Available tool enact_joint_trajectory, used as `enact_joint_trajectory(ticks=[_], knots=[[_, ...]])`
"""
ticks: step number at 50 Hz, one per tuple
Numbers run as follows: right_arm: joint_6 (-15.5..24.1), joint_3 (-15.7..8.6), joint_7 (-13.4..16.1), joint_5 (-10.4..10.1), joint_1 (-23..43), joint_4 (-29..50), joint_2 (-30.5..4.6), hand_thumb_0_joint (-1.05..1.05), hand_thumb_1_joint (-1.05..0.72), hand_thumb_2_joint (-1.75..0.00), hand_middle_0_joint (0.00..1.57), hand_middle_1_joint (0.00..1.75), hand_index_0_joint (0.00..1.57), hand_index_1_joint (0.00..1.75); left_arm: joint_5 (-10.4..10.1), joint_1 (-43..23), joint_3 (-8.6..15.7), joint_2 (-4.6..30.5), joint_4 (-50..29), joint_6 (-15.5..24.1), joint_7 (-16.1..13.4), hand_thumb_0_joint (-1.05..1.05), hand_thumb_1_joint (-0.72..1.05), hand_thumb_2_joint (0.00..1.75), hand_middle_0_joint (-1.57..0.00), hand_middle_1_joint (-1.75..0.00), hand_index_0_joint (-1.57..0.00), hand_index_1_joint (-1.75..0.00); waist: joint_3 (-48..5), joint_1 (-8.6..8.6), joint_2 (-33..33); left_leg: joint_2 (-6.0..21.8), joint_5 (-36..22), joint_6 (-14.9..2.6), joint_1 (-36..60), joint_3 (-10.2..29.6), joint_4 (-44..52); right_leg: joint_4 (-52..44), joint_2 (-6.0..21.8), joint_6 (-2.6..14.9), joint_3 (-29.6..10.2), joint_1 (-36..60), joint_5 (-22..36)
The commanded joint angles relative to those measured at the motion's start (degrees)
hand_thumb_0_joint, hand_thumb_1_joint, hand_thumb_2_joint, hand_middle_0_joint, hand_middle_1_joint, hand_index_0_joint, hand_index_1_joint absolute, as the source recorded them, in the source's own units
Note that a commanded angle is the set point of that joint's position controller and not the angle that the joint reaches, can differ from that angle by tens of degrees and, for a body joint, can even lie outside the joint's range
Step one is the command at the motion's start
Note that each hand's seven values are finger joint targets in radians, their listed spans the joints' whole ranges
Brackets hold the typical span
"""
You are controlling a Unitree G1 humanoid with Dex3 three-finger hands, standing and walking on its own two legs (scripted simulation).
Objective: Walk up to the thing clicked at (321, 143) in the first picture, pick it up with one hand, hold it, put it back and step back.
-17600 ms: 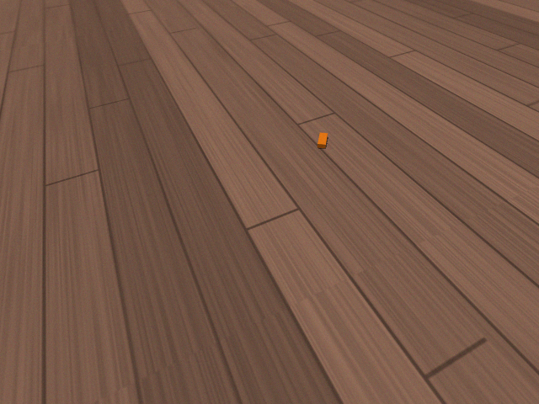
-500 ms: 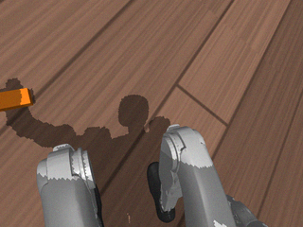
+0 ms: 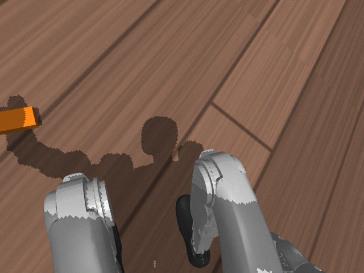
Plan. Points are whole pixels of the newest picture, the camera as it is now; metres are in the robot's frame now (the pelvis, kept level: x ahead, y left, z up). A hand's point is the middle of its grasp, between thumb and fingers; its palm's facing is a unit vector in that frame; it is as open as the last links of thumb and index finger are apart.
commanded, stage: rise first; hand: left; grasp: from above
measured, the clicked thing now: (8, 121) +0.46 +0.37 -0.30
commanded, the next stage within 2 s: approach in 0.14 s
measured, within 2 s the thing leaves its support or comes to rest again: neither
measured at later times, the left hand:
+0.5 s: hand out of the picture +0.44 +0.37 -0.17, palm faces -0.42 -0.08 -0.90, open 12.4 cm
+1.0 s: hand out of the picture +0.44 +0.38 -0.17, palm faces -0.51 -0.14 -0.85, open 13.4 cm
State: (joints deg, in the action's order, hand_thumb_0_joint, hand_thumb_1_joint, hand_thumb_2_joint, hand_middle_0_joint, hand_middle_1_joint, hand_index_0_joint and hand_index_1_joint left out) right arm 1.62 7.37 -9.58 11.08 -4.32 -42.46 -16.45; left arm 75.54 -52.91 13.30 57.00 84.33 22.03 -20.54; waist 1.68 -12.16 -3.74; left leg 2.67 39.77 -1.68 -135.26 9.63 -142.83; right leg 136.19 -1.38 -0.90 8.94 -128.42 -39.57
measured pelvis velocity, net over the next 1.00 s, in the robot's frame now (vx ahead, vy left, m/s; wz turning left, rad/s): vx -0.01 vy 0.00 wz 0.01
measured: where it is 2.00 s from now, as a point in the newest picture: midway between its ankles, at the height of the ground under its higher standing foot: (155, 255)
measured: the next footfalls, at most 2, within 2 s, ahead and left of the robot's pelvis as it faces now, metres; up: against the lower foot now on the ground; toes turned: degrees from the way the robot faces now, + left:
none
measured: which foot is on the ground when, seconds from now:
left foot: down 0.00-1.00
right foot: down 0.00-1.00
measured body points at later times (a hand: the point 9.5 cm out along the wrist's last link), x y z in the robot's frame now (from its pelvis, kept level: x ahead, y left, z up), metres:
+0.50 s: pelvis +0.00 +0.00 +0.00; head +0.25 +0.11 +0.36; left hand +0.46 +0.38 -0.12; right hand +0.08 -0.27 -0.09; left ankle +0.07 +0.12 -0.28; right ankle +0.10 -0.11 -0.28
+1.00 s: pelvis -0.01 +0.00 +0.00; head +0.25 +0.09 +0.36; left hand +0.46 +0.38 -0.12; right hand +0.05 -0.27 -0.09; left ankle +0.07 +0.12 -0.28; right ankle +0.10 -0.11 -0.28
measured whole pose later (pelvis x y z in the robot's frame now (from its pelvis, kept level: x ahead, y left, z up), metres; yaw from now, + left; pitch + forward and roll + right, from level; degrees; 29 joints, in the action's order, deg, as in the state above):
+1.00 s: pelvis -0.01 +0.00 +0.00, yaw +0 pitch +31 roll -10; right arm 3.0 10.9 -8.2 9.3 -7.5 -39.2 -18.0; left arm 69.5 -57.5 8.3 57.6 85.9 15.3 -14.9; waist 4.3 -15.6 -3.3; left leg 2.9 38.6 -1.3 -134.9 9.3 -141.3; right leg 135.1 -1.6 -0.6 8.6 -128.9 -38.1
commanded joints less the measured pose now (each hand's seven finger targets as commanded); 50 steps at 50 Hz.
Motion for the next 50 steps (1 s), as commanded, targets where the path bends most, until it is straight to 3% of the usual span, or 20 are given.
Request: enact_joint_trajectory(ticks=[1,3,6,11,12,14,15,18,22,26,29,30,33,36,37,40,42,44,47,50], knots=[[-0.21,-4.58,0.76,-0.31,-10.46,0.29,-15.85,0.0,-0.9,-0.9,0.2,0.3,0.2,0.3,-1.14,-14.1,1.78,18.45,-6.86,0.3,-2.93,0.0,-0.19,0.71,-0.4,-0.72,-0.4,-0.72,-37.69,0.66,23.24,-0.98,-11.75,0.2,32.01,-2.94,14.81,-11.78,-2.44,2.69,2.81,14.27,11.98],[0.02,-4.51,0.74,-0.02,-10.68,0.38,-15.88,0.0,-0.9,-0.9,0.2,0.3,0.2,0.3,-1.14,-14.69,1.8,17.88,-7.19,0.49,-3.22,0.0,-0.18,0.7,-0.4,-0.72,-0.4,-0.72,-36.94,-0.16,22.66,-0.95,-11.6,0.18,32.2,-2.8,14.75,-11.8,-2.44,2.56,3.03,14.0,11.8],[0.28,-4.63,0.87,-0.4,-10.23,0.56,-15.84,0.0,-0.9,-0.9,0.2,0.3,0.2,0.3,-0.84,-14.4,1.79,18.29,-6.93,0.5,-3.79,0.0,-0.17,0.69,-0.41,-0.71,-0.41,-0.71,-36.91,0.64,23.3,-0.91,-10.48,0.29,31.81,-3.01,14.66,-11.8,-2.39,2.69,2.87,13.29,11.05],[0.74,-4.69,0.87,-0.28,-10.54,0.79,-16.09,0.0,-0.9,-0.9,0.2,0.3,0.2,0.3,-0.59,-15.07,2.66,19.52,-7.57,0.26,-4.59,0.0,-0.14,0.66,-0.43,-0.7,-0.44,-0.7,-38.64,0.39,24.03,-1.0,-11.62,0.28,32.03,-3.25,14.29,-11.51,-2.4,2.6,2.9,14.27,12.1],[0.93,-4.58,0.81,-0.26,-10.72,0.58,-15.71,0.0,-0.9,-0.9,0.2,0.3,0.2,0.3,-0.35,-13.14,1.37,17.67,-5.49,-0.22,-4.37,0.0,-0.21,0.74,-0.42,-0.69,-0.4,-0.72,-37.65,0.17,23.79,-0.99,-12.0,0.25,32.68,-3.27,14.29,-11.49,-2.38,2.62,2.84,13.76,12.27],[1.05,-4.53,0.73,-0.14,-10.87,0.23,-15.71,0.0,-0.89,-0.89,0.2,0.3,0.2,0.3,-0.42,-14.7,0.57,16.89,-6.58,-0.47,-4.48,0.0,-0.23,0.73,-0.3,-0.79,-0.33,-0.77,-38.55,-0.05,24.6,-0.96,-12.5,0.28,33.1,-3.25,14.16,-11.51,-2.45,2.65,2.87,13.55,12.78],[1.21,-4.92,0.8,-0.31,-11.01,0.22,-15.89,0.0,-0.89,-0.89,0.2,0.3,0.2,0.3,-1.04,-16.14,0.37,16.41,-6.39,-0.38,-4.47,0.0,-0.23,0.72,-0.29,-0.81,-0.32,-0.78,-37.65,-1.02,23.55,-0.87,-11.47,0.28,31.95,-2.85,14.12,-11.42,-2.43,2.61,3.09,12.65,12.12],[1.61,-4.56,0.72,-0.12,-12.56,-0.15,-15.68,0.0,-0.89,-0.89,0.2,0.3,0.2,0.3,-0.08,-19.25,-3.18,13.31,-6.02,-0.96,-4.4,0.0,-0.27,0.76,-0.28,-0.82,-0.3,-0.8,-35.45,-3.21,23.09,-0.84,-9.92,0.21,30.66,-2.95,14.0,-12.23,-2.43,2.59,3.05,12.54,11.58],[2.37,-4.52,0.98,-0.32,-14.23,-0.42,-15.71,0.0,-0.89,-0.89,0.2,0.3,0.2,0.3,-0.54,-25.19,-5.5,10.96,-8.03,-1.6,-5.66,0.0,-0.28,0.77,-0.27,-0.84,-0.29,-0.82,-37.97,-4.89,24.38,-0.58,-10.25,0.45,31.69,-2.84,13.99,-12.71,-2.48,2.45,3.16,12.98,12.66],[2.89,-3.94,1.1,-0.34,-15.57,-0.02,-15.94,0.0,-0.89,-0.89,0.2,0.3,0.2,0.3,-0.17,-26.71,-4.79,11.89,-6.81,-4.48,-7.5,0.0,-0.31,0.8,-0.25,-0.87,-0.27,-0.85,-40.95,-4.7,27.53,-0.51,-14.24,0.82,35.13,-3.05,14.44,-12.08,-2.42,2.49,3.23,13.77,15.98],[2.88,-3.45,0.98,-0.6,-15.01,1.26,-16.15,0.0,-0.89,-0.89,0.2,0.3,0.2,0.3,-0.29,-24.46,-3.26,13.57,-2.58,-7.81,-8.3,0.0,-0.33,0.82,-0.24,-0.87,-0.26,-0.86,-40.53,-3.43,28.38,-0.55,-16.21,0.96,34.8,-3.32,15.12,-11.64,-2.32,2.71,3.13,13.98,17.59],[2.78,-3.03,0.94,-0.76,-15.07,1.59,-16.28,0.0,-0.89,-0.89,0.2,0.3,0.2,0.3,-0.07,-23.92,-3.29,13.76,-0.99,-9.03,-8.3,0.0,-0.34,0.82,-0.23,-0.88,-0.25,-0.86,-39.55,-3.92,27.99,-0.78,-16.52,0.86,33.76,-3.4,15.24,-11.45,-2.16,2.78,3.02,14.6,18.06],[2.38,-2.32,0.93,-1.46,-13.84,3.36,-16.26,0.0,-0.89,-0.89,0.2,0.3,0.2,0.3,-1.46,-21.53,-2.25,15.97,-1.91,-11.83,-7.72,0.0,-0.34,0.82,-0.24,-0.88,-0.26,-0.87,-42.73,-1.77,27.29,-0.99,-17.68,0.17,32.82,-4.66,15.15,-12.47,-2.59,2.74,1.94,18.41,19.72],[2.31,-2.01,0.85,-2.47,-12.91,4.59,-16.39,0.0,-0.89,-0.89,0.2,0.3,0.2,0.3,-3.86,-17.52,-2.29,16.45,-0.43,-13.7,-5.42,0.0,-0.36,0.82,-0.22,-0.91,-0.24,-0.88,-41.44,-1.37,22.72,-1.14,-16.23,-0.74,28.93,-5.32,14.66,-13.39,-2.68,2.34,1.01,21.15,18.97],[2.32,-1.89,0.94,-2.76,-12.95,4.74,-16.58,0.0,-0.89,-0.89,0.2,0.3,0.2,0.3,-4.58,-17.77,-2.64,16.64,-0.74,-13.78,-4.34,0.0,-0.36,0.83,-0.21,-0.92,-0.23,-0.89,-40.38,-2.27,21.4,-1.18,-14.7,-1.08,26.99,-5.35,14.47,-13.79,-2.79,2.18,0.74,21.72,17.97],[1.99,-1.61,1.25,-3.19,-12.53,5.0,-16.39,0.0,-0.89,-0.89,0.2,0.3,0.2,0.3,-6.62,-15.66,-2.61,18.0,-2.11,-13.11,-1.02,0.0,-0.38,0.84,-0.19,-0.94,-0.22,-0.91,-38.71,-1.81,17.75,-1.16,-10.63,-1.72,22.04,-5.54,14.42,-15.09,-2.92,1.75,-0.1,24.49,14.24],[1.82,-1.7,1.52,-3.32,-11.72,6.43,-16.85,0.0,-0.89,-0.89,0.2,0.3,0.2,0.3,-7.2,-15.09,-1.85,18.87,-3.56,-11.98,1.18,0.0,-0.41,0.86,-0.16,-0.98,-0.19,-0.94,-38.99,-2.45,15.56,-0.96,-9.6,-1.84,21.61,-5.11,14.24,-15.36,-2.99,1.6,-0.41,25.76,12.99],[1.56,-1.53,1.92,-2.95,-13.28,4.88,-16.87,0.0,-0.89,-0.89,0.2,0.3,0.2,0.3,-8.01,-17.5,-2.87,17.38,-5.29,-9.79,2.65,0.0,-0.45,0.9,-0.13,-0.98,-0.16,-0.96,-36.53,-4.08,15.08,-0.96,-8.1,-1.55,20.66,-4.76,13.69,-16.04,-2.85,1.83,0.1,24.22,11.08],[1.51,-1.73,2.27,-2.23,-14.69,3.8,-16.92,0.0,-0.89,-0.89,0.2,0.3,0.2,0.3,-7.18,-22.26,-4.28,15.82,-8.6,-5.66,3.9,0.0,-0.47,0.91,-0.13,-0.99,-0.15,-0.97,-34.78,-6.12,17.3,-0.8,-7.1,-0.81,23.49,-3.92,13.47,-16.16,-2.69,2.14,1.12,21.6,9.82],[1.26,-1.5,2.18,-1.21,-15.68,2.51,-16.51,0.0,-0.89,-0.89,0.2,0.3,0.2,0.3,-5.94,-22.86,-5.43,14.46,-8.08,-1.94,3.33,0.0,-0.47,0.91,-0.13,-0.98,-0.15,-0.96,-34.93,-6.08,20.5,-0.61,-7.35,-0.04,27.17,-3.09,13.76,-15.52,-2.68,2.24,2.08,20.07,9.83]])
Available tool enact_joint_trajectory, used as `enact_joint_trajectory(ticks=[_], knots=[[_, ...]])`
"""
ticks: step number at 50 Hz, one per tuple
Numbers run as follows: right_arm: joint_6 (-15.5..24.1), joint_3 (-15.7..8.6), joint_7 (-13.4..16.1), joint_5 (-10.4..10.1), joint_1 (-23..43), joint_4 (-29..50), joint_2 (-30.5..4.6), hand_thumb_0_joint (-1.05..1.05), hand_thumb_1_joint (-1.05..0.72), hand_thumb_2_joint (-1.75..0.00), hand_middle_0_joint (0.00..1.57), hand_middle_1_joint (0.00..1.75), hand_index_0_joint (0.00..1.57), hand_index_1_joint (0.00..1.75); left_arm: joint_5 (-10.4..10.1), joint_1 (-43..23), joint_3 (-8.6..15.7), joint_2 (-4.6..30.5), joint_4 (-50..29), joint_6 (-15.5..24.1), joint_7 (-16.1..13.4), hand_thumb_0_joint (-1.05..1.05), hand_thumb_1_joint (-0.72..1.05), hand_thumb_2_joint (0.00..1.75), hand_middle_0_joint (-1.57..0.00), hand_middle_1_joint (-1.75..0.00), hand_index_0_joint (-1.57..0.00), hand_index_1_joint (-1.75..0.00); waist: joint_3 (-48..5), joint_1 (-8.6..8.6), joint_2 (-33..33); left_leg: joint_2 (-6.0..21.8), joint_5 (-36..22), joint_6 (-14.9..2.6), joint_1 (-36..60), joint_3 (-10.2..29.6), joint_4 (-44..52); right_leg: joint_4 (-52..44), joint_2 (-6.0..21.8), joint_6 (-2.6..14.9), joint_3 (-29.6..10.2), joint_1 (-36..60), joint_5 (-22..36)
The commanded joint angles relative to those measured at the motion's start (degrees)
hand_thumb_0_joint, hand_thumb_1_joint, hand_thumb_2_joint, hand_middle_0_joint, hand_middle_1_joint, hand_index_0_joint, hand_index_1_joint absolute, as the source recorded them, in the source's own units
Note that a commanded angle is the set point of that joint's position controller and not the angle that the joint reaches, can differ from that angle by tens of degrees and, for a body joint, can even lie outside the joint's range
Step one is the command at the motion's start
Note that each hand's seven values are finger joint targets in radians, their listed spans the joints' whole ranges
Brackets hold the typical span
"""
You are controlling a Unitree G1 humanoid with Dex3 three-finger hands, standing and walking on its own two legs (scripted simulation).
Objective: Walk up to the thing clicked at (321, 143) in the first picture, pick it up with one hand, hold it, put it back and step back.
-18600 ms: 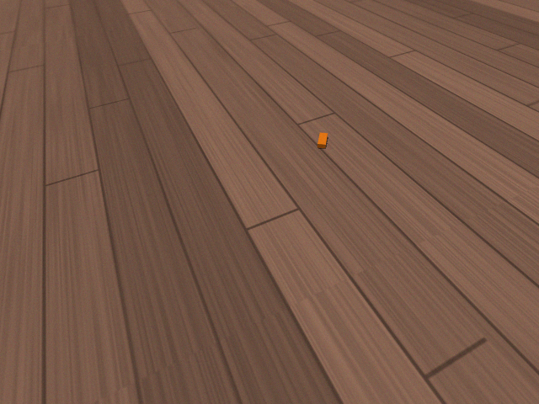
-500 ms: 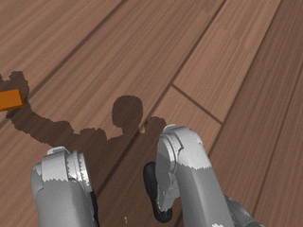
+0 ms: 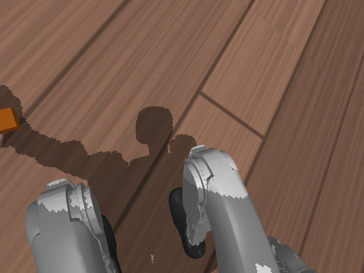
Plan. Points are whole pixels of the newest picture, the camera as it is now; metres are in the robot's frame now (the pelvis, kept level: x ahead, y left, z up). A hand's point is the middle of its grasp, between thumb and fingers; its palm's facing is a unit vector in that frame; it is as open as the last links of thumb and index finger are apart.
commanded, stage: close in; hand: left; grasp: from above
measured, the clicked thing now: out of the picture +0.47 +0.37 -0.30
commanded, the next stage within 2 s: rest palm in 0.12 s
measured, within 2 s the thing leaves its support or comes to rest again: neither
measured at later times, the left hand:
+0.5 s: hand out of the picture +0.46 +0.36 -0.22, palm faces -0.44 -0.09 -0.89, open 14.3 cm
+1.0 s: hand out of the picture +0.45 +0.36 -0.26, palm faces -0.48 -0.16 -0.86, open 14.3 cm
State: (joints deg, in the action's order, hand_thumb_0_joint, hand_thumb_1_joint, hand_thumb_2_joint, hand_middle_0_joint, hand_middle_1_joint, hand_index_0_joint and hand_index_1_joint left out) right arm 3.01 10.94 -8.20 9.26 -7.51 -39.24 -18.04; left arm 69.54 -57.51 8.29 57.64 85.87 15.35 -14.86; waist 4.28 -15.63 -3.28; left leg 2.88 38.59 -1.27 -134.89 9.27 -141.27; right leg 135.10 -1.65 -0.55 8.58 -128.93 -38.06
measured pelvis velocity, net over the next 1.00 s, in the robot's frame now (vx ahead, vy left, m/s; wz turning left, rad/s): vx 0.01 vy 0.01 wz -0.07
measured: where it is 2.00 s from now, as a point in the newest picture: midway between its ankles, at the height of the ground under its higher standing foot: (151, 249)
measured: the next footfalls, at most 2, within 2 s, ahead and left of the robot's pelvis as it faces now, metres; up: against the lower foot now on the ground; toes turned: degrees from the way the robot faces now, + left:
none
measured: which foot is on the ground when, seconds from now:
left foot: down 0.00-1.00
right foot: down 0.00-1.00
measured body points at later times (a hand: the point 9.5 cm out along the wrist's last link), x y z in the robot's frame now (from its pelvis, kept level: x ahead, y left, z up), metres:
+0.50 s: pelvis +0.00 +0.01 -0.01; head +0.27 +0.12 +0.33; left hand +0.48 +0.36 -0.17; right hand +0.06 -0.26 -0.08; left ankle +0.08 +0.13 -0.28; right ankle +0.11 -0.11 -0.28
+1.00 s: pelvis +0.01 +0.01 -0.02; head +0.29 +0.12 +0.31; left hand +0.47 +0.36 -0.21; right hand +0.07 -0.26 -0.08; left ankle +0.08 +0.13 -0.28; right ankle +0.11 -0.11 -0.28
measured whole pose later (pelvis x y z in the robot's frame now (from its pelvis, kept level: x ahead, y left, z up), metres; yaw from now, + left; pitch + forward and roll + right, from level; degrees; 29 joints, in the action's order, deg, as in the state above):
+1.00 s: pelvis +0.01 +0.01 -0.02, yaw -4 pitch +28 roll -14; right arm 8.8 17.7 -10.8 15.0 -3.3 -36.8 -19.6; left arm 74.7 -58.4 10.5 65.2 96.7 19.0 -29.3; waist 9.9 -19.7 -9.2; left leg 3.0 41.9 -1.0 -135.0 13.9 -146.9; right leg 137.3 -3.1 -1.3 12.1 -127.6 -39.4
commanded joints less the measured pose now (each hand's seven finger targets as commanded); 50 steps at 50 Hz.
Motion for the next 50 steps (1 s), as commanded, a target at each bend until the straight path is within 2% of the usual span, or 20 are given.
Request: enact_joint_trajectory(ticks=[1,2,3,9,11,14,17,19,23,28,31,33,34,35,37,39,40,45,48,50], knots=[[-0.31,-5.13,0.82,0.84,-12.1,-0.9,-15.43,0.0,-0.89,-0.89,0.2,0.3,0.2,0.3,0.31,-18.08,-0.27,13.72,-10.28,5.56,-3.1,0.0,-0.52,0.94,-0.09,-1.0,-0.11,-0.98,-37.49,-1.96,21.89,-0.73,-6.85,0.0,29.18,-2.2,12.58,-14.06,-2.34,2.29,3.11,18.68,8.55],[-0.46,-4.84,0.71,0.92,-11.58,-0.79,-15.01,0.0,-0.89,-0.89,0.2,0.3,0.2,0.3,0.9,-16.95,-0.79,13.25,-9.49,5.95,-3.78,0.0,-0.54,0.96,-0.07,-1.02,-0.09,-1.0,-38.97,-1.1,23.94,-0.58,-7.97,0.17,32.06,-1.84,13.09,-13.39,-2.45,2.35,3.28,17.73,9.16],[-0.61,-4.69,0.56,1.05,-11.53,-0.88,-15.24,0.0,-0.89,-0.89,0.2,0.3,0.2,0.3,1.52,-16.82,-1.8,12.13,-7.33,6.26,-4.44,0.0,-0.55,0.96,-0.07,-1.02,-0.08,-1.01,-38.95,-2.15,24.07,-0.33,-9.02,0.3,32.99,-1.22,12.96,-12.78,-2.57,2.35,3.85,16.97,10.0],[-1.03,-4.09,-0.14,1.81,-10.25,-0.61,-16.09,0.0,-0.89,-0.89,0.2,0.3,0.2,0.3,6.2,-18.12,-0.13,14.42,-4.39,6.4,-10.63,0.0,-0.55,0.98,-0.07,-0.98,-0.07,-0.98,-38.37,-1.87,28.88,-0.2,-16.09,1.08,38.05,0.22,14.14,-9.65,-2.43,2.6,5.69,13.53,14.55],[-0.88,-4.06,-0.43,2.06,-10.05,-0.35,-16.5,0.0,-0.89,-0.89,0.2,0.3,0.2,0.3,7.45,-19.09,1.76,16.43,-3.84,6.03,-13.03,0.0,-0.55,0.99,-0.08,-0.96,-0.07,-0.97,-39.26,-1.97,29.37,-0.32,-16.85,1.03,37.85,0.11,13.94,-9.02,-2.58,2.55,6.04,13.79,15.47],[0.21,-3.47,-0.76,2.72,-9.14,-0.36,-16.32,0.0,-0.89,-0.9,0.2,0.3,0.2,0.3,8.75,-18.64,1.35,15.88,0.91,4.65,-16.3,0.0,-0.57,1.02,-0.07,-0.96,-0.05,-0.99,-36.03,-3.15,26.94,-0.33,-13.99,0.31,33.77,-1.21,12.52,-10.05,-2.92,2.29,5.5,13.91,14.64],[1.62,-2.87,-1.0,3.22,-8.83,-0.21,-16.56,0.0,-0.89,-0.9,0.2,0.3,0.2,0.3,8.96,-17.71,-0.26,14.22,6.46,2.91,-18.12,0.0,-0.55,1.0,-0.07,-0.97,-0.05,-0.99,-31.96,-4.82,25.21,-0.34,-10.94,0.28,30.41,-1.31,12.6,-10.15,-3.02,2.25,5.55,12.72,12.65],[2.33,-2.38,-0.84,3.17,-8.39,0.17,-16.75,0.0,-0.89,-0.9,0.2,0.3,0.2,0.3,8.9,-19.33,0.08,16.26,5.32,1.84,-18.97,0.0,-0.54,0.99,-0.06,-0.99,-0.05,-0.99,-34.1,-4.22,25.22,-0.35,-10.13,0.08,29.99,-1.52,12.08,-10.59,-3.12,2.21,5.34,14.06,12.43],[4.64,-2.18,-1.31,3.47,-8.83,0.7,-17.72,0.0,-0.89,-0.9,0.2,0.3,0.2,0.3,7.43,-20.63,-0.35,16.27,6.07,-0.35,-18.97,0.0,-0.53,0.97,-0.06,-1.01,-0.06,-1.01,-33.85,-5.64,25.68,-0.18,-7.61,0.26,30.35,-0.87,11.85,-9.32,-2.78,2.13,5.48,13.18,10.87],[6.08,-1.28,-1.24,3.32,-9.02,1.95,-18.67,0.0,-0.9,-0.9,0.2,0.3,0.2,0.3,5.61,-17.93,3.13,22.11,5.87,-1.46,-18.08,0.0,-0.55,0.97,-0.06,-1.01,-0.06,-1.01,-35.48,-4.41,24.69,-0.14,-9.54,-0.25,28.01,-1.75,10.03,-9.93,-2.96,1.78,4.44,18.32,12.57],[6.04,-0.66,-1.2,3.92,-8.66,1.69,-18.52,0.0,-0.9,-0.9,0.2,0.3,0.2,0.3,4.46,-14.62,4.47,22.87,6.64,-1.37,-17.22,0.0,-0.55,0.97,-0.06,-1.01,-0.06,-1.01,-35.59,-4.16,25.82,0.1,-11.34,0.17,28.93,-1.32,9.93,-9.3,-3.1,1.96,4.92,19.48,13.7],[6.02,-0.47,-1.23,3.86,-8.24,1.93,-18.7,0.0,-0.9,-0.9,0.2,0.3,0.2,0.3,3.68,-13.58,4.85,23.68,5.22,-1.03,-16.4,0.0,-0.54,0.95,-0.05,-1.02,-0.06,-1.01,-36.37,-3.44,25.83,0.32,-12.56,0.17,29.17,-1.26,9.37,-9.54,-3.38,1.89,4.98,20.59,14.75],[6.34,0.04,-1.41,3.92,-7.27,3.2,-18.31,0.0,-0.9,-0.9,0.2,0.3,0.2,0.3,3.46,-15.21,1.67,20.24,3.4,-0.56,-15.85,0.0,-0.54,0.95,-0.05,-1.02,-0.06,-1.01,-35.92,-4.45,26.61,0.15,-13.07,0.21,29.64,-1.33,9.16,-9.04,-3.18,1.95,5.03,20.28,15.23],[6.3,0.16,-1.48,4.08,-6.67,2.53,-18.28,0.0,-0.9,-0.9,0.2,0.3,0.2,0.3,2.78,-14.42,2.28,21.18,4.26,-0.3,-15.66,0.0,-0.52,0.93,-0.05,-1.04,-0.07,-1.02,-35.99,-4.09,26.18,0.53,-13.08,0.0,29.01,-1.19,8.61,-9.68,-3.68,1.78,4.8,21.51,15.81],[5.8,0.16,-1.38,4.16,-8.83,1.72,-19.34,0.0,-0.89,-0.9,0.2,0.3,0.2,0.3,2.77,-12.56,4.74,25.21,3.52,0.28,-15.64,0.0,-0.54,0.95,-0.05,-1.01,-0.06,-1.01,-36.53,-3.92,23.71,0.52,-14.51,-0.55,27.78,-1.27,7.41,-10.36,-3.65,1.16,4.59,24.19,17.5],[5.45,0.94,-1.48,4.65,-9.39,1.3,-18.81,0.0,-0.89,-0.9,0.2,0.3,0.2,0.3,2.63,-11.2,5.66,25.45,4.45,1.14,-15.82,0.0,-0.53,0.94,-0.05,-1.01,-0.06,-1.0,-36.04,-4.18,23.69,0.59,-15.75,-0.39,27.93,-1.01,7.62,-9.94,-3.48,1.17,4.82,24.71,18.39],[5.62,0.53,-1.76,4.84,-8.79,1.7,-19.05,0.0,-0.9,-0.9,0.2,0.3,0.2,0.3,2.77,-11.3,3.46,22.65,5.12,1.49,-15.41,0.0,-0.54,0.95,-0.05,-1.01,-0.06,-1.0,-34.2,-5.07,23.6,0.76,-15.39,-0.41,28.4,-0.8,7.58,-9.83,-3.63,1.2,4.94,23.49,17.99],[5.48,0.72,-1.84,4.93,-7.35,1.66,-20.07,0.0,-0.89,-0.9,0.2,0.3,0.2,0.3,2.56,-12.12,3.53,23.3,4.03,3.73,-16.25,0.0,-0.54,0.96,-0.06,-1.0,-0.06,-1.0,-33.45,-4.91,25.74,1.04,-13.93,0.39,30.17,0.67,8.64,-9.24,-3.77,1.7,6.73,21.26,15.19],[5.5,1.81,-2.17,5.47,-7.21,1.92,-19.41,0.0,-0.89,-0.9,0.2,0.3,0.2,0.3,4.81,-12.19,2.33,22.96,5.08,4.36,-17.19,0.0,-0.54,0.96,-0.06,-1.0,-0.06,-1.0,-31.63,-5.86,25.82,1.15,-13.2,0.37,30.26,0.87,8.55,-8.92,-3.91,1.66,7.04,20.66,14.85],[5.64,1.26,-2.23,5.6,-6.97,1.81,-20.28,0.0,-0.89,-0.9,0.2,0.3,0.2,0.3,4.87,-13.72,2.1,22.46,4.22,4.65,-18.22,0.0,-0.54,0.96,-0.06,-1.0,-0.05,-1.0,-31.68,-6.23,25.77,1.21,-12.72,0.56,30.81,1.19,8.81,-8.73,-3.89,1.6,7.45,19.95,14.53]])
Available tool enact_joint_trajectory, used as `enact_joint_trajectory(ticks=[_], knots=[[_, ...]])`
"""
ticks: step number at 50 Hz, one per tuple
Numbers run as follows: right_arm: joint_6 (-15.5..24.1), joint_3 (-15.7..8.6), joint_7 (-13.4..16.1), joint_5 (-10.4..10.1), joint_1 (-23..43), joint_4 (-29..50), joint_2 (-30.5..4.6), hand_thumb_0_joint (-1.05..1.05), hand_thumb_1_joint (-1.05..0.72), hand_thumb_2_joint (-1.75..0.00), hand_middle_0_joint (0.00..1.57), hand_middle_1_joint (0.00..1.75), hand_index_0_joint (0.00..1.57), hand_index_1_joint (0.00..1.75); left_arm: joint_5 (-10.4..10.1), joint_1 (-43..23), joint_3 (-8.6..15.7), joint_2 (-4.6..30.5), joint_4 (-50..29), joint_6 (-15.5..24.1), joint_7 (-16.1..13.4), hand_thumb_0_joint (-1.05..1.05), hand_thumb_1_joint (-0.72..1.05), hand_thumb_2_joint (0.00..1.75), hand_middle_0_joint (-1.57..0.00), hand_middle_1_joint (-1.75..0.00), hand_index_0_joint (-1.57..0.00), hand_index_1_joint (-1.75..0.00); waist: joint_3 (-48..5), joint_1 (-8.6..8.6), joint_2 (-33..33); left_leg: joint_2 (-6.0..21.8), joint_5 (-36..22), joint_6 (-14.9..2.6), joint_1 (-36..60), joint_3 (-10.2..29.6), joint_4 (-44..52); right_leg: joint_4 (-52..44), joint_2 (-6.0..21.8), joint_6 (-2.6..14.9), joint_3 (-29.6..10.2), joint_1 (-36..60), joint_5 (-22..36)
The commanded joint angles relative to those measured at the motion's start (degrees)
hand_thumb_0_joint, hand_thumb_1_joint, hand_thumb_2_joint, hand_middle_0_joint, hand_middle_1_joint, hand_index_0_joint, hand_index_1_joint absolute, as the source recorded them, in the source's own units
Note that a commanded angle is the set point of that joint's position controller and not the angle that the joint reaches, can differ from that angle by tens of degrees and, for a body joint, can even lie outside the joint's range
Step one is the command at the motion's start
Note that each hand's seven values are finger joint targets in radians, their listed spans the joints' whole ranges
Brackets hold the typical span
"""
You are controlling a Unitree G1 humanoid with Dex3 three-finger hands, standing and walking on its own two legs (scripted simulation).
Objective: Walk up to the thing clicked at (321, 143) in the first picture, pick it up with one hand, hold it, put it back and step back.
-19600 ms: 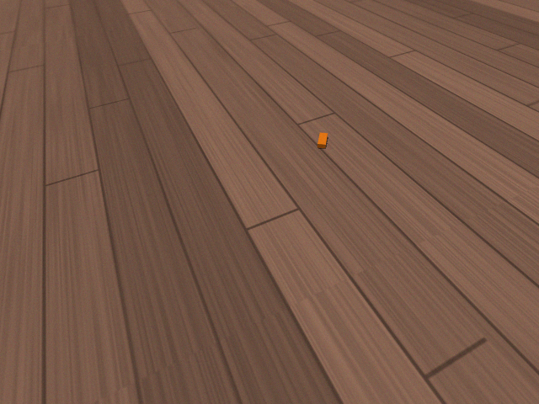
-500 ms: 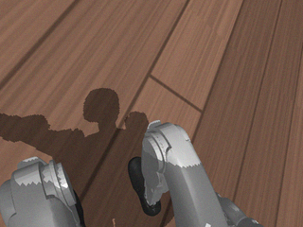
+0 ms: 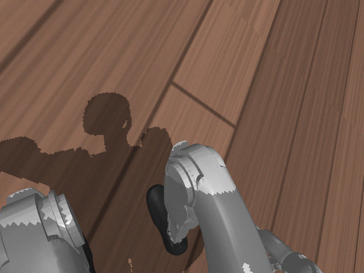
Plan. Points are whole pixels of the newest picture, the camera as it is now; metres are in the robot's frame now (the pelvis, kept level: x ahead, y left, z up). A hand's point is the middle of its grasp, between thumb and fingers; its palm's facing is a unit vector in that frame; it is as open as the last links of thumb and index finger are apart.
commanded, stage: rest palm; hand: left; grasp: from above
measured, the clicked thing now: out of the picture +0.44 +0.39 -0.29
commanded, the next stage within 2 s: close in 0.86 s
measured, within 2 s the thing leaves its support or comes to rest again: neither
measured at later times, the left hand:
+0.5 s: hand out of the picture +0.42 +0.38 -0.25, palm faces -0.43 -0.17 -0.89, open 14.0 cm
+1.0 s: hand out of the picture +0.42 +0.38 -0.25, palm faces -0.43 -0.17 -0.89, open 14.0 cm
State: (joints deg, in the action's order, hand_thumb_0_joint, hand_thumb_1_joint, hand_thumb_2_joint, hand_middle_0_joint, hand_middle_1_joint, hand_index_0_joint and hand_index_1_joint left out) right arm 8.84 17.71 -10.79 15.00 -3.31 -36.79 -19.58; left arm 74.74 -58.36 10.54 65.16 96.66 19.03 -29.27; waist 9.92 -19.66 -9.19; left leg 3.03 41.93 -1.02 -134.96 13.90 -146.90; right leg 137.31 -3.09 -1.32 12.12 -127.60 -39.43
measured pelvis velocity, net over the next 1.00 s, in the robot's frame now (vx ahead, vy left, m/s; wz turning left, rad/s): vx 0.00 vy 0.00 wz -0.03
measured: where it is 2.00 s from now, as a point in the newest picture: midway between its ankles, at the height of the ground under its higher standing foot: (131, 253)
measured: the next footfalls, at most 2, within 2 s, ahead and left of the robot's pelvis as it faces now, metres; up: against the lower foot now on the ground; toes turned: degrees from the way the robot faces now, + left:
none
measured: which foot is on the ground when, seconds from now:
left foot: down 0.00-1.00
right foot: down 0.00-1.00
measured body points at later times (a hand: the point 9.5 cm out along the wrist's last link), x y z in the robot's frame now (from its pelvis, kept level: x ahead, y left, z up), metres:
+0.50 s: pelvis +0.00 +0.00 +0.00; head +0.27 +0.15 +0.32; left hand +0.44 +0.38 -0.20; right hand +0.08 -0.25 -0.06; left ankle +0.06 +0.12 -0.27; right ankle +0.11 -0.11 -0.27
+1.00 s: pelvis +0.00 +0.00 +0.00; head +0.27 +0.15 +0.32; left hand +0.44 +0.39 -0.20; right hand +0.08 -0.25 -0.06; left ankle +0.06 +0.12 -0.27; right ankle +0.11 -0.11 -0.27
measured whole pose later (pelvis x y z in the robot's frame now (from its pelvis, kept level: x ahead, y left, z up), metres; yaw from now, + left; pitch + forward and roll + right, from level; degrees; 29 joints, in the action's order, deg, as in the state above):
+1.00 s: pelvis +0.00 +0.00 +0.00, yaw -2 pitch +26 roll -15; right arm 12.5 20.6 -12.7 16.1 -2.0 -36.1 -20.8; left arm 74.3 -59.1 9.2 66.5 99.9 16.6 -34.4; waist 11.1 -20.3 -10.5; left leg 3.2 41.7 -1.2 -134.9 15.6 -147.9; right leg 136.8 -3.9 -2.0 13.4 -126.9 -38.3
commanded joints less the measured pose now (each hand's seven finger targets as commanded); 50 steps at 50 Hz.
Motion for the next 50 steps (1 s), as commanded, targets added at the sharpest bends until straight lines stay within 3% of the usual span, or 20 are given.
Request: enact_joint_trajectory(ticks=[1,4,5,7,8,10,14,15,18,19,20,24,26,32,33,38,42,44,49,50], knots=[[-0.18,-5.47,0.39,0.01,-10.99,-1.11,-18.7,0.0,-0.89,-0.9,0.2,0.3,0.2,0.3,-0.1,-13.17,0.55,15.54,-6.79,1.17,-4.58,0.0,-0.53,0.96,-0.05,-1.01,-0.06,-1.01,-37.97,-1.74,33.04,1.18,-16.53,0.55,31.62,-3.25,14.94,-11.14,-2.67,2.54,4.08,18.86,16.04],[0.32,-4.89,0.12,0.16,-9.95,-0.95,-18.73,0.0,-0.89,-0.9,0.2,0.3,0.2,0.3,0.88,-12.67,-0.6,14.57,-4.69,0.86,-6.31,0.0,-0.54,0.97,-0.06,-1.01,-0.06,-1.01,-36.65,-1.89,32.3,1.16,-15.83,0.56,30.38,-3.14,14.76,-10.89,-2.86,2.47,4.29,18.35,16.12],[0.57,-5.26,0.03,0.28,-9.24,-0.48,-18.93,0.0,-0.89,-0.9,0.2,0.3,0.2,0.3,1.31,-13.73,-2.46,12.87,-5.71,0.67,-6.66,0.0,-0.53,0.96,-0.05,-1.02,-0.06,-1.01,-37.05,-2.18,32.26,1.16,-15.82,0.47,30.72,-3.25,14.36,-10.86,-2.95,2.49,4.25,17.61,16.38],[1.09,-5.29,-0.29,0.34,-9.68,-1.69,-18.87,0.0,-0.9,-0.9,0.2,0.3,0.2,0.3,0.78,-14.82,-2.36,12.56,-5.86,0.23,-7.68,0.0,-0.53,0.96,-0.06,-1.02,-0.06,-1.01,-37.08,-2.22,33.43,1.19,-16.86,0.9,31.62,-2.92,14.77,-10.47,-2.72,2.41,4.63,17.67,17.42],[1.49,-5.17,-0.54,0.5,-9.34,-1.62,-18.89,0.0,-0.9,-0.9,0.2,0.3,0.2,0.3,1.38,-12.95,-3.44,11.41,-2.72,-0.5,-7.75,0.0,-0.51,0.94,-0.05,-1.04,-0.07,-1.02,-35.25,-2.57,33.5,1.25,-16.37,0.96,31.94,-2.65,14.86,-9.91,-2.75,2.52,4.77,15.88,16.85],[1.94,-5.34,-0.63,0.21,-9.22,-1.53,-19.68,0.0,-0.9,-0.9,0.2,0.3,0.2,0.3,1.0,-14.4,-1.54,13.88,-3.92,-0.97,-8.79,0.0,-0.52,0.96,-0.06,-1.03,-0.07,-1.02,-37.0,-2.07,33.7,1.22,-16.88,1.09,31.76,-2.53,15.17,-10.17,-2.77,2.42,4.83,17.24,17.49],[2.82,-5.08,-1.19,0.38,-8.48,-0.92,-19.64,0.0,-0.9,-0.9,0.2,0.3,0.2,0.3,1.33,-13.32,-2.48,12.64,-0.57,-3.15,-8.99,0.0,-0.5,0.93,-0.06,-1.05,-0.07,-1.03,-33.63,-2.6,32.89,1.25,-14.4,0.97,29.71,-2.52,15.22,-9.78,-2.62,2.38,4.56,15.47,16.16],[2.93,-4.79,-1.17,0.39,-8.25,-0.82,-19.85,0.0,-0.9,-0.9,0.2,0.3,0.2,0.3,0.73,-14.46,-1.49,14.19,-2.12,-3.22,-9.21,0.0,-0.5,0.93,-0.06,-1.05,-0.08,-1.03,-34.49,-2.4,32.82,1.27,-13.71,0.78,28.84,-2.76,15.18,-10.61,-2.91,2.34,4.46,16.39,15.59],[3.57,-4.69,-1.42,0.22,-8.21,-0.09,-19.91,0.0,-0.9,-0.9,0.2,0.3,0.2,0.3,0.58,-14.18,-2.36,13.41,-2.08,-4.23,-8.54,0.0,-0.5,0.93,-0.06,-1.06,-0.08,-1.04,-35.03,-2.59,32.88,1.29,-14.1,0.68,29.27,-2.95,14.63,-10.3,-2.79,2.34,3.96,17.15,16.29],[3.7,-4.31,-1.54,0.24,-8.83,-0.55,-19.61,0.0,-0.9,-0.9,0.2,0.3,0.2,0.3,-0.23,-14.07,-0.88,14.59,-1.81,-4.45,-8.44,0.0,-0.5,0.92,-0.05,-1.07,-0.08,-1.04,-34.69,-2.75,32.13,1.19,-13.34,0.53,28.57,-2.81,14.53,-10.27,-2.65,2.17,4.07,17.16,15.57],[3.75,-4.67,-1.41,0.03,-8.89,-0.65,-20.08,0.0,-0.9,-0.9,0.2,0.3,0.2,0.3,-0.38,-14.04,-1.06,14.42,-2.31,-4.59,-8.14,0.0,-0.5,0.93,-0.05,-1.07,-0.08,-1.04,-35.26,-2.59,32.24,1.3,-14.1,0.71,29.44,-2.57,14.77,-10.21,-2.66,2.22,4.06,16.87,15.98],[4.07,-3.88,-1.64,0.11,-8.86,-0.23,-19.28,0.0,-0.9,-0.9,0.2,0.3,0.2,0.3,-1.52,-12.38,-1.81,13.23,-1.34,-4.56,-6.14,0.0,-0.51,0.94,-0.06,-1.07,-0.07,-1.05,-33.71,-3.15,31.37,1.3,-13.16,0.62,28.82,-2.51,14.57,-10.46,-2.46,2.03,4.03,17.33,15.36],[3.81,-4.11,-1.16,-0.24,-9.04,-0.1,-20.2,0.0,-0.9,-0.9,0.2,0.3,0.2,0.3,-2.41,-13.97,-0.8,15.55,-3.46,-3.99,-5.8,0.0,-0.51,0.94,-0.06,-1.07,-0.07,-1.05,-36.32,-2.58,32.06,1.3,-14.14,0.67,29.44,-2.53,14.71,-11.17,-2.68,2.18,4.09,18.91,15.91],[3.23,-3.02,-1.24,0.22,-9.44,-0.59,-19.83,0.0,-0.9,-0.9,0.2,0.3,0.2,0.3,-2.73,-11.38,-2.03,14.66,-2.67,-2.35,-5.38,0.0,-0.52,0.94,-0.06,-1.06,-0.07,-1.05,-36.19,-2.96,31.2,1.47,-17.98,0.3,28.91,-3.4,12.6,-11.45,-3.16,1.73,3.83,22.4,19.49],[3.17,-2.49,-1.17,0.1,-9.52,-0.82,-19.3,0.0,-0.9,-0.9,0.2,0.3,0.2,0.3,-3.1,-12.16,-1.0,16.1,-3.6,-1.96,-5.78,0.0,-0.52,0.95,-0.06,-1.06,-0.07,-1.05,-36.8,-2.59,30.82,1.56,-17.85,0.34,28.82,-3.11,12.72,-11.74,-3.24,1.68,4.1,22.69,19.42],[2.88,-2.47,-1.41,0.56,-9.3,0.06,-20.36,0.0,-0.9,-0.9,0.2,0.3,0.2,0.3,-1.6,-11.0,-0.88,16.76,-4.07,-1.41,-6.64,0.0,-0.51,0.95,-0.06,-1.05,-0.07,-1.04,-35.38,-2.63,33.73,1.96,-18.31,1.15,31.69,-1.64,14.52,-9.9,-2.93,2.12,5.15,19.92,18.18],[2.83,-2.48,-1.38,0.62,-8.3,0.08,-19.97,0.0,-0.9,-0.9,0.2,0.3,0.2,0.3,-1.06,-10.55,0.7,17.9,-3.52,-1.79,-7.88,0.0,-0.51,0.96,-0.06,-1.04,-0.07,-1.04,-35.63,-1.66,34.19,2.01,-17.24,1.28,30.94,-1.67,15.06,-10.14,-3.27,2.31,5.12,20.21,17.72],[3.18,-3.2,-1.56,0.68,-8.54,0.08,-20.73,0.0,-0.9,-0.9,0.2,0.3,0.2,0.3,-1.13,-11.37,-1.03,16.02,-3.46,-1.95,-7.78,0.0,-0.52,0.97,-0.06,-1.04,-0.06,-1.04,-34.28,-2.81,33.87,1.82,-16.26,1.09,29.66,-2.12,14.47,-10.19,-3.08,2.12,5.03,19.24,17.51],[3.55,-2.58,-1.4,0.67,-8.79,-0.36,-20.23,0.0,-0.89,-0.9,0.2,0.3,0.2,0.3,-2.34,-11.51,-0.86,15.58,-1.05,-2.68,-7.47,0.0,-0.46,0.94,-0.09,-1.03,-0.1,-1.02,-32.31,-3.18,30.53,1.73,-13.58,0.58,26.92,-2.13,14.47,-11.74,-3.31,1.99,5.11,19.0,15.5],[3.76,-3.02,-1.41,0.82,-8.95,0.16,-21.0,0.0,-0.89,-0.9,0.2,0.3,0.2,0.3,-2.02,-11.43,-3.13,13.16,-0.61,-2.73,-6.85,0.0,-0.43,0.91,-0.11,-1.03,-0.12,-1.01,-31.48,-4.02,30.29,1.62,-13.08,0.4,26.85,-2.32,14.31,-11.83,-3.3,1.99,4.86,18.68,15.3]])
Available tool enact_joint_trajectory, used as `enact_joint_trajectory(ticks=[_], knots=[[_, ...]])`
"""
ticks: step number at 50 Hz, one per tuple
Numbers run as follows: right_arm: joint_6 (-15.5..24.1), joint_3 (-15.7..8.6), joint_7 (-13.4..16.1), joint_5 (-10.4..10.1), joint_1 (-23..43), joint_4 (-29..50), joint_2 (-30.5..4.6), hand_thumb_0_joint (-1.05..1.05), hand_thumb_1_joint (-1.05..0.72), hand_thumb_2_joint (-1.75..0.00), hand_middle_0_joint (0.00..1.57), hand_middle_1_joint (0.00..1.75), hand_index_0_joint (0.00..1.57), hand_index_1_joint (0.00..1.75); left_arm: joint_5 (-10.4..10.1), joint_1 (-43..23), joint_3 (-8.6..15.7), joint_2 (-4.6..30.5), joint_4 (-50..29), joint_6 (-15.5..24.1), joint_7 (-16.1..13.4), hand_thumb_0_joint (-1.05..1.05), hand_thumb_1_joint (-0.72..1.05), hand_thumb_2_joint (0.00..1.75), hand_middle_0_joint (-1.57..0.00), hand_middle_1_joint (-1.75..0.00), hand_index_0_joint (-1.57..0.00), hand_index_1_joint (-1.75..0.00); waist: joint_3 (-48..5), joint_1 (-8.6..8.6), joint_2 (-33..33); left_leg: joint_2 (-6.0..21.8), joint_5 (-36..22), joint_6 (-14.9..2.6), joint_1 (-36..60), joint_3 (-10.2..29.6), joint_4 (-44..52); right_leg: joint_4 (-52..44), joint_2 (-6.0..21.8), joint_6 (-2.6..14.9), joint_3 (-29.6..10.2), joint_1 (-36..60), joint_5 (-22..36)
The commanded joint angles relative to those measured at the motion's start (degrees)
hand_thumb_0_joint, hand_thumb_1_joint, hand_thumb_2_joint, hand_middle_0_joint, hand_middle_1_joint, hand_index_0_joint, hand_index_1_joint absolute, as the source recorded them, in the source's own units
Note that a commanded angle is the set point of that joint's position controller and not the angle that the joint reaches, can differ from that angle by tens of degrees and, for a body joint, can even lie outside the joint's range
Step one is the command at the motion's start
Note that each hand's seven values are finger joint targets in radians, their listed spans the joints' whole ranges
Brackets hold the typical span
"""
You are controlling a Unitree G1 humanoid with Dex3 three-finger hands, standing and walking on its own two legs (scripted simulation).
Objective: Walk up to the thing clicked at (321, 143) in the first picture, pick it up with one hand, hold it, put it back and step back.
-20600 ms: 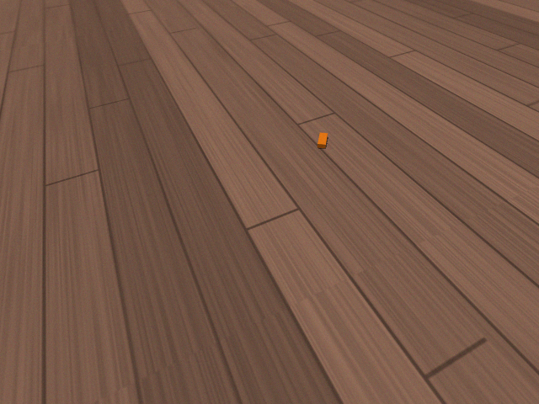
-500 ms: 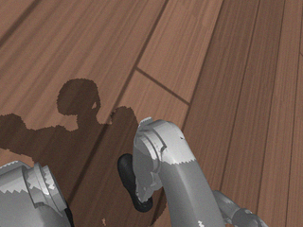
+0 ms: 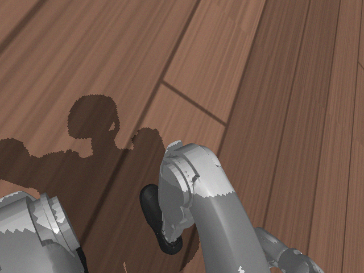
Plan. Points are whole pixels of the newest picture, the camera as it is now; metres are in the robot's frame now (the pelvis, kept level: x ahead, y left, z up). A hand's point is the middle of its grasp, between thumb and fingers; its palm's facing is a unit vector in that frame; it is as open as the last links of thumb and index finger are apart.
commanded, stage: close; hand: left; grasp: from above
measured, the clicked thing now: out of the picture +0.43 +0.40 -0.28
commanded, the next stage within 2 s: settle in 1.62 s
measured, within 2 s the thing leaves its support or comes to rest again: leaves its support in 1.94 s
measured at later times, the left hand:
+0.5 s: hand out of the picture +0.42 +0.39 -0.25, palm faces -0.44 -0.18 -0.88, open 12.6 cm
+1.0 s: hand out of the picture +0.42 +0.39 -0.25, palm faces -0.42 -0.19 -0.89, open 10.3 cm
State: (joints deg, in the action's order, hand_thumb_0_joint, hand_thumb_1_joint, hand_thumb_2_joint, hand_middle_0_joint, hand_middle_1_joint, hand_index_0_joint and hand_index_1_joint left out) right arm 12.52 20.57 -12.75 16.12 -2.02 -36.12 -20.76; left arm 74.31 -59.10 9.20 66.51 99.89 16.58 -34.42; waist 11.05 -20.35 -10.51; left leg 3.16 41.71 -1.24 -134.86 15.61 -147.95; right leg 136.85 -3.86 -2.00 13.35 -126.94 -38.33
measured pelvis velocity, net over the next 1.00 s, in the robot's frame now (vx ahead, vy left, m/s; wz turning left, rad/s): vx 0.00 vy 0.00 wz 0.00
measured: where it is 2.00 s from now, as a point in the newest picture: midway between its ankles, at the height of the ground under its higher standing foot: (125, 254)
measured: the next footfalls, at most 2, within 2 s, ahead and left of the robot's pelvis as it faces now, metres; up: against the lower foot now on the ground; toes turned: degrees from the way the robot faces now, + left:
none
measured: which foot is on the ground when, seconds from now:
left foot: down 0.00-1.00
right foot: down 0.00-1.00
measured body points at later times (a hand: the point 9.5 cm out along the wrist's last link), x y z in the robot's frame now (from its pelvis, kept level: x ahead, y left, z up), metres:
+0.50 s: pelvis +0.00 +0.00 +0.00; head +0.28 +0.15 +0.32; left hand +0.44 +0.40 -0.20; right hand +0.09 -0.25 -0.05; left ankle +0.06 +0.12 -0.26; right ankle +0.11 -0.11 -0.26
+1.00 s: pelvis +0.00 +0.00 +0.00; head +0.27 +0.16 +0.32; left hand +0.43 +0.40 -0.20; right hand +0.09 -0.25 -0.05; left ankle +0.06 +0.12 -0.26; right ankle +0.11 -0.11 -0.26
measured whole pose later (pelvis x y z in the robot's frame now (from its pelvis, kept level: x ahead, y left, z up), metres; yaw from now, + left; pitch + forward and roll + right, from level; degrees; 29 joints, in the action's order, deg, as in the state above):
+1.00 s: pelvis +0.00 +0.00 +0.00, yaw +0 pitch +26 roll -16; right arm 12.0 20.8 -12.2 15.8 -2.0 -36.0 -20.7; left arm 74.3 -59.4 8.9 67.0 98.4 17.0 -33.1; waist 11.1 -20.4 -10.8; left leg 3.0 41.9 -1.1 -134.8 15.8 -147.7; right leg 136.4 -3.9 -2.0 13.5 -126.8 -38.5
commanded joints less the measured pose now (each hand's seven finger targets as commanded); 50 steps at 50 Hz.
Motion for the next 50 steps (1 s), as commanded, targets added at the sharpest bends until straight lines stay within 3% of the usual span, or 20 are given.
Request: enact_joint_trajectory(ticks=[1,4,9,12,14,15,16,18,19,21,24,25,29,32,37,38,42,44,49,50], knots=[[0.11,-5.33,0.49,-0.49,-10.74,-0.79,-18.98,0.0,-0.89,-0.9,0.2,0.3,0.2,0.3,-1.83,-11.12,-0.88,12.93,-4.95,-0.18,-1.42,0.0,-0.42,0.91,-0.12,-1.01,-0.13,-1.0,-33.34,-3.18,30.71,1.53,-13.17,0.58,27.24,-3.79,15.14,-11.35,-2.41,2.48,3.88,18.47,14.53],[0.18,-5.3,0.95,-1.08,-10.2,-0.59,-19.44,0.0,-0.89,-0.9,0.2,0.3,0.2,0.3,-2.28,-14.22,-0.79,15.11,-7.93,0.4,-0.79,0.0,-0.38,0.87,-0.14,-1.01,-0.16,-0.98,-35.35,-2.7,32.08,1.47,-12.29,0.73,28.36,-3.45,15.64,-11.24,-2.11,2.6,3.66,18.8,13.68],[-0.17,-4.82,1.14,-0.72,-9.19,-0.55,-18.95,0.0,-0.89,-0.9,0.2,0.3,0.2,0.3,-1.13,-12.82,-1.91,14.35,-7.01,0.54,-0.83,0.0,-0.32,0.83,-0.17,-0.98,-0.2,-0.95,-35.71,-2.47,33.99,1.69,-13.58,1.21,29.81,-3.45,15.86,-10.58,-2.4,2.85,3.76,18.7,14.48],[-0.42,-5.5,1.37,-1.13,-9.25,-0.77,-19.5,0.0,-0.89,-0.9,0.2,0.3,0.2,0.3,-1.08,-13.79,-0.37,16.3,-8.52,0.45,-1.51,0.0,-0.31,0.82,-0.19,-0.96,-0.21,-0.93,-37.31,-1.43,36.89,1.83,-16.24,1.79,32.14,-3.21,16.44,-9.99,-2.14,2.99,3.81,18.17,16.2],[-0.52,-5.12,1.13,-0.75,-8.66,-0.98,-18.95,0.0,-0.89,-0.9,0.2,0.3,0.2,0.3,-0.95,-11.23,-0.98,14.26,-5.46,-0.16,-1.53,0.0,-0.28,0.79,-0.19,-0.96,-0.23,-0.92,-35.12,-1.85,35.01,1.88,-16.34,1.66,30.55,-3.18,16.17,-9.99,-2.51,2.86,4.11,17.29,16.26],[-0.32,-5.58,0.92,-0.62,-9.17,-0.78,-19.58,0.0,-0.89,-0.9,0.2,0.3,0.2,0.3,-0.53,-10.58,-3.0,12.33,-4.86,-0.5,-1.15,0.0,-0.27,0.78,-0.19,-0.95,-0.23,-0.91,-33.74,-2.76,34.79,1.75,-17.23,1.38,29.88,-3.96,15.35,-10.33,-2.66,2.78,3.69,17.95,17.31],[-0.27,-4.78,0.8,-0.59,-9.47,-0.95,-18.75,0.0,-0.89,-0.9,0.2,0.3,0.2,0.3,-1.24,-11.04,-0.94,14.27,-5.13,-0.44,-1.48,0.0,-0.27,0.78,-0.2,-0.94,-0.24,-0.91,-34.4,-2.3,33.63,1.62,-16.78,1.16,29.0,-4.08,15.37,-10.97,-2.64,2.63,3.72,19.21,17.06],[-0.39,-5.63,0.98,-0.86,-9.41,-0.23,-19.67,0.0,-0.89,-0.9,0.2,0.3,0.2,0.3,-1.45,-13.61,-0.19,16.31,-9.43,-0.3,-1.73,0.0,-0.24,0.75,-0.22,-0.93,-0.26,-0.89,-37.92,-1.15,35.68,1.6,-18.92,1.25,30.82,-4.27,15.65,-10.81,-2.63,2.87,3.38,20.32,18.57],[-0.47,-5.31,0.96,-0.9,-9.63,-0.9,-19.42,0.0,-0.89,-0.9,0.2,0.3,0.2,0.3,-1.38,-11.82,0.77,16.99,-6.22,-0.73,-1.77,0.0,-0.23,0.74,-0.24,-0.92,-0.27,-0.88,-36.92,-1.27,35.13,1.77,-18.14,1.4,31.05,-3.54,16.13,-10.25,-2.36,2.94,3.74,19.12,17.48],[-0.31,-5.65,0.6,-0.62,-9.26,-0.3,-19.77,0.0,-0.89,-0.9,0.2,0.3,0.2,0.3,-1.75,-10.23,-1.41,13.22,-4.58,-0.73,-0.9,0.0,-0.21,0.73,-0.24,-0.91,-0.29,-0.87,-34.09,-2.41,33.38,1.84,-16.76,1.24,29.7,-3.31,15.98,-10.36,-2.56,2.83,3.93,17.9,16.36],[-0.14,-5.91,0.72,-0.94,-9.85,-0.2,-20.18,0.0,-0.89,-0.9,0.2,0.3,0.2,0.3,-2.19,-12.82,-0.27,15.77,-8.77,-0.54,-0.2,0.0,-0.17,0.69,-0.26,-0.9,-0.31,-0.85,-37.21,-2.06,35.19,1.84,-17.46,1.23,32.11,-3.39,15.86,-10.6,-2.3,2.77,3.57,19.0,16.72],[-0.22,-5.59,0.87,-1.2,-9.93,-0.28,-19.64,0.0,-0.89,-0.9,0.2,0.3,0.2,0.3,-2.6,-13.18,1.43,17.74,-8.61,-0.36,-0.47,0.0,-0.17,0.7,-0.28,-0.89,-0.32,-0.84,-37.72,-1.41,35.25,1.76,-16.5,1.35,31.59,-3.27,16.35,-10.57,-2.13,2.85,3.72,19.3,16.01],[-0.58,-4.95,0.92,-0.88,-9.94,-0.15,-18.92,0.0,-0.89,-0.9,0.2,0.3,0.2,0.3,-2.47,-11.13,-0.41,14.71,-6.3,0.01,0.28,0.0,-0.12,0.66,-0.31,-0.86,-0.35,-0.81,-34.89,-2.78,32.14,1.51,-14.48,0.68,27.34,-4.43,15.12,-11.59,-2.52,2.57,3.48,20.01,15.33],[-0.67,-5.6,1.31,-1.01,-9.85,-0.33,-19.58,0.0,-0.89,-0.9,0.2,0.3,0.2,0.3,-2.95,-12.51,-0.08,16.07,-8.15,0.61,0.53,0.0,-0.08,0.63,-0.33,-0.86,-0.38,-0.8,-35.65,-1.92,32.88,1.62,-13.27,0.64,27.56,-4.54,15.22,-12.12,-2.55,2.73,2.98,20.31,14.16],[-0.79,-5.46,1.53,-0.94,-10.13,-0.16,-19.58,0.0,-0.89,-0.9,0.2,0.3,0.2,0.3,-2.69,-12.25,-1.39,14.5,-8.89,1.48,0.42,0.0,-0.02,0.59,-0.37,-0.83,-0.43,-0.77,-36.58,-2.41,31.96,1.65,-15.15,0.52,28.39,-4.49,14.43,-11.93,-2.83,2.59,3.02,21.17,15.83],[-0.78,-4.81,1.53,-1.1,-10.0,-0.26,-18.96,0.0,-0.89,-0.9,0.2,0.3,0.2,0.3,-2.69,-12.29,0.34,16.47,-9.09,1.65,0.0,0.0,0.0,0.58,-0.37,-0.83,-0.44,-0.76,-37.76,-1.69,32.51,1.66,-15.54,0.77,29.21,-4.03,14.93,-11.7,-2.56,2.65,3.44,21.64,15.92],[-0.81,-4.99,1.31,-0.9,-9.89,-0.4,-18.86,0.0,-0.89,-0.9,0.2,0.3,0.2,0.3,-1.1,-10.88,0.23,16.29,-7.56,1.07,-0.4,0.0,0.06,0.55,-0.42,-0.8,-0.49,-0.73,-36.4,-1.64,34.55,1.89,-16.51,1.44,31.29,-3.17,15.94,-10.06,-2.41,2.88,4.05,18.39,15.69],[-0.97,-5.89,1.38,-0.95,-9.52,-0.54,-19.92,0.0,-0.89,-0.9,0.2,0.3,0.2,0.3,-1.79,-12.02,0.84,16.29,-9.56,1.06,-1.0,0.0,0.09,0.53,-0.45,-0.76,-0.51,-0.7,-37.32,-1.24,35.19,1.88,-17.52,1.55,31.59,-3.31,16.18,-10.41,-2.44,2.84,4.19,18.85,16.63],[-0.73,-5.9,0.97,-0.77,-8.99,-0.82,-19.52,0.0,-0.89,-0.9,0.2,0.3,0.2,0.3,-1.16,-9.89,-0.19,14.83,-5.41,-0.1,-0.87,0.0,0.17,0.46,-0.49,-0.74,-0.57,-0.66,-33.61,-1.55,34.78,1.77,-15.77,1.51,29.32,-3.36,16.43,-10.05,-2.47,2.97,4.09,16.74,15.19],[-0.49,-6.04,0.85,-0.75,-9.27,0.09,-19.74,0.0,-0.89,-0.9,0.2,0.3,0.2,0.3,-1.26,-12.75,-1.08,14.64,-9.76,0.1,-0.51,0.0,0.19,0.45,-0.51,-0.74,-0.59,-0.65,-35.19,-1.54,35.69,1.73,-16.79,1.37,30.77,-3.61,16.09,-10.42,-2.53,2.9,3.94,17.46,16.16]])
